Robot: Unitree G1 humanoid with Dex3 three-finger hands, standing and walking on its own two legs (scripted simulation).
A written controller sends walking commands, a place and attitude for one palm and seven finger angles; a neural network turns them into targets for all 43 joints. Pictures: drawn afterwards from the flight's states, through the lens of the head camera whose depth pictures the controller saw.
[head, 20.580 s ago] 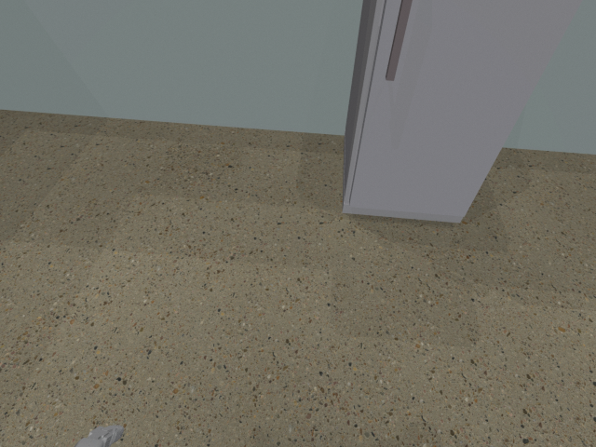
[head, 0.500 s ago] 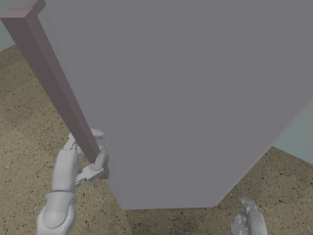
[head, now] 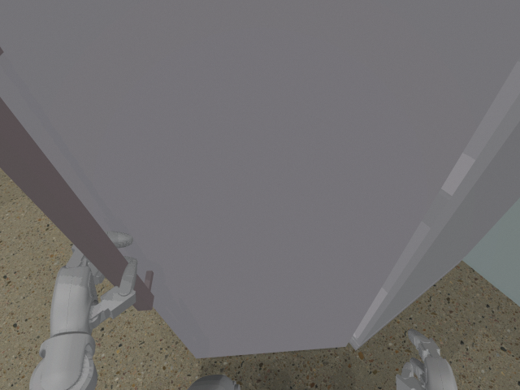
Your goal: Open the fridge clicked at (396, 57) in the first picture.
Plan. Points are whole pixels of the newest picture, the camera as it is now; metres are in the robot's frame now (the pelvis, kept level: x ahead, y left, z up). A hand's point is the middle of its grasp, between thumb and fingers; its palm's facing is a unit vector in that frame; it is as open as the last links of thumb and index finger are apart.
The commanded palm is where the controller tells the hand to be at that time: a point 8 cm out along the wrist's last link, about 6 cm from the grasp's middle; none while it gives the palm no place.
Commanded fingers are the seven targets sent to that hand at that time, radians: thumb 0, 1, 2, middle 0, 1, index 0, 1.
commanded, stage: walk backward, drawing the door open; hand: left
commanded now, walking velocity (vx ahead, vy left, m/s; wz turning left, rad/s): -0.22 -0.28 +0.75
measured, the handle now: (94, 222) +0.29 +0.21 +0.16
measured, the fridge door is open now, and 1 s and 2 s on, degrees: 60 84 79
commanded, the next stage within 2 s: stop walking and hold the door back in 0.34 s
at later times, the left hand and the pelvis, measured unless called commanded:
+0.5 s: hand out of the picture +0.07 +0.11 +0.08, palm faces +0.58 -0.75 -0.33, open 6.5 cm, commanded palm +0.04 +0.15 +0.07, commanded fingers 0.00 0.90 0.90 -0.45 -1.40 -0.45 -1.40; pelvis -0.06 -0.17 -0.01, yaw +20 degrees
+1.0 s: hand out of the picture +0.08 +0.10 +0.08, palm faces +0.66 -0.69 -0.30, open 6.0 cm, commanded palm +0.05 +0.16 +0.07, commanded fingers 0.00 0.90 0.90 -0.45 -1.40 -0.45 -1.40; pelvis -0.15 -0.27 +0.02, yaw +28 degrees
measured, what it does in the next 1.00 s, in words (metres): steps to the right, turning left: left foot, then right foot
